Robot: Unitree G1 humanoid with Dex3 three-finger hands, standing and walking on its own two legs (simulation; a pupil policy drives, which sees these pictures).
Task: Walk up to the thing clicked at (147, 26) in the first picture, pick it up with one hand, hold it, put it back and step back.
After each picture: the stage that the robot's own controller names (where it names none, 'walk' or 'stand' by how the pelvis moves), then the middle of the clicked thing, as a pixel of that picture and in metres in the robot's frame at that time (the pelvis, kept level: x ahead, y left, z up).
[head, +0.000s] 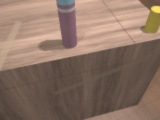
stand; (154, 20) +0.70 -0.33 +0.05
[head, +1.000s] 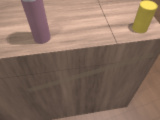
sink last; (143, 17) +0.61 -0.24 +0.09
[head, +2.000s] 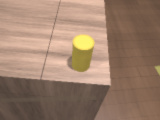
sink last; (82, 54) +0.41 +0.05 +0.08
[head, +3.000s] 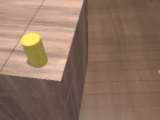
stand; (35, 51) +0.43 +0.21 +0.09
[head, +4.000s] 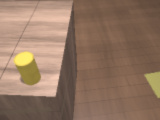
stand; (28, 69) +0.40 +0.23 +0.05
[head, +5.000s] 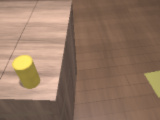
stand; (27, 72) +0.39 +0.22 +0.05
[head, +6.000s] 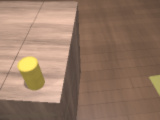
stand; (32, 74) +0.38 +0.21 +0.05
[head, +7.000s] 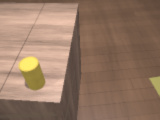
stand; (33, 74) +0.38 +0.21 +0.05
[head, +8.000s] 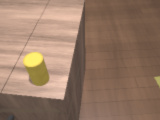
rise first; (37, 69) +0.39 +0.20 +0.05
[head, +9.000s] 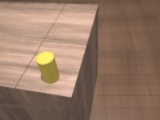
go down; (48, 68) +0.41 +0.19 +0.05
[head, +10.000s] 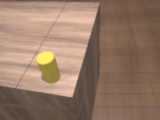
go down; (49, 67) +0.40 +0.19 +0.05
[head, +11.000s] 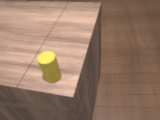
go down; (50, 67) +0.40 +0.19 +0.05
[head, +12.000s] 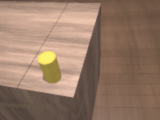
go down; (50, 67) +0.40 +0.19 +0.05
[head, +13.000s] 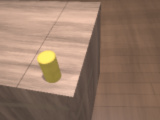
go down; (50, 67) +0.40 +0.19 +0.05
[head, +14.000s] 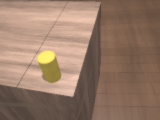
go down; (50, 67) +0.40 +0.19 +0.05
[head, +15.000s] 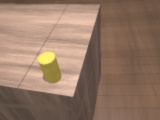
go down; (50, 68) +0.41 +0.19 +0.05
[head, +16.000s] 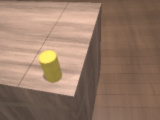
go down; (51, 67) +0.41 +0.19 +0.05
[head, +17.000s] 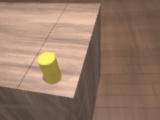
go down; (50, 68) +0.40 +0.19 +0.05
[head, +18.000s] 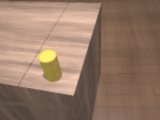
go down; (51, 66) +0.41 +0.19 +0.05
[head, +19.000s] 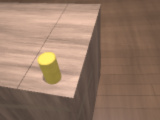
go down; (50, 68) +0.40 +0.19 +0.05
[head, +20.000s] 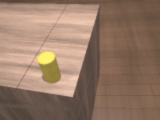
go down; (49, 68) +0.41 +0.19 +0.05
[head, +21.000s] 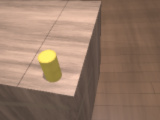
go down; (50, 66) +0.40 +0.19 +0.05
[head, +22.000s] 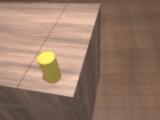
go down; (50, 67) +0.41 +0.19 +0.05
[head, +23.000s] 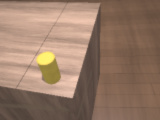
go down; (49, 68) +0.40 +0.19 +0.05
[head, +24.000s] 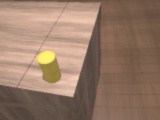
go down; (50, 67) +0.40 +0.19 +0.05
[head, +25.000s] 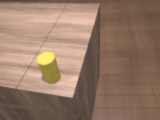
go down; (49, 68) +0.40 +0.19 +0.05
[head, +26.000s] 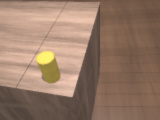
go down; (49, 67) +0.40 +0.19 +0.05
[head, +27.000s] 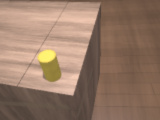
go down; (50, 66) +0.41 +0.19 +0.05
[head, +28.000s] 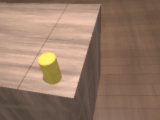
go down; (50, 68) +0.40 +0.19 +0.05
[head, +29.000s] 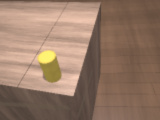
go down; (50, 67) +0.41 +0.19 +0.05
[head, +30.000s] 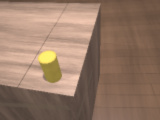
go down; (50, 67) +0.41 +0.19 +0.05
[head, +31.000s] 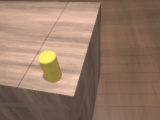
go down; (50, 67) +0.41 +0.19 +0.05
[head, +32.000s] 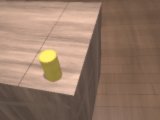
go down; (51, 66) +0.41 +0.19 +0.05
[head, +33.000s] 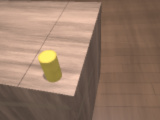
go down; (50, 66) +0.41 +0.19 +0.05
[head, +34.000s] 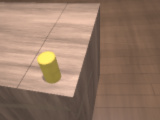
go down; (50, 68) +0.41 +0.19 +0.05
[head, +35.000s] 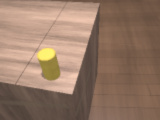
go down; (49, 64) +0.42 +0.18 +0.06
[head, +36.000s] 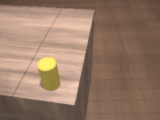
approach; (49, 74) +0.39 +0.16 +0.06
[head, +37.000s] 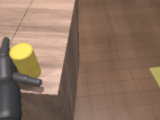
close in; (26, 62) +0.39 +0.19 +0.09
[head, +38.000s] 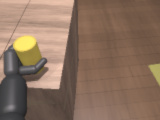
lift; (30, 55) +0.41 +0.18 +0.10
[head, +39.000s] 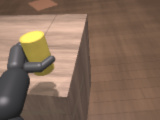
lift; (38, 54) +0.34 +0.15 +0.22
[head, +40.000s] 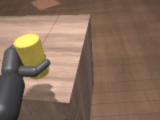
hold; (33, 57) +0.33 +0.17 +0.21
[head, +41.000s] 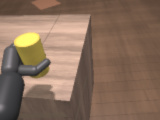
crouch; (33, 56) +0.33 +0.17 +0.22
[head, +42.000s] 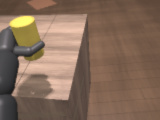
crouch; (28, 39) +0.39 +0.18 +0.24
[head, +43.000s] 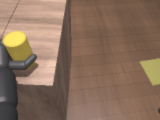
lower; (20, 51) +0.44 +0.19 +0.09
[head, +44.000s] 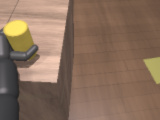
lower; (21, 41) +0.45 +0.19 +0.11
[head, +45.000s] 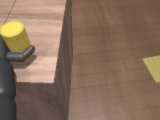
lower; (18, 42) +0.45 +0.20 +0.11
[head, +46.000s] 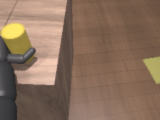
lower; (19, 44) +0.45 +0.20 +0.11
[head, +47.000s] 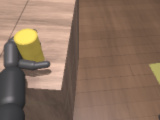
open; (30, 49) +0.43 +0.18 +0.11
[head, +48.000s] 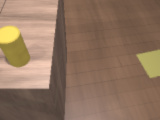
sink last; (14, 47) +0.44 +0.20 +0.10
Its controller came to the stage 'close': yes
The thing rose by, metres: 0.20
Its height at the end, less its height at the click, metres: +0.00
